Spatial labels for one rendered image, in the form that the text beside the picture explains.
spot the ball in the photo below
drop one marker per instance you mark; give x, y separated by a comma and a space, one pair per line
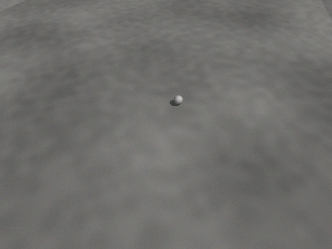
178, 99

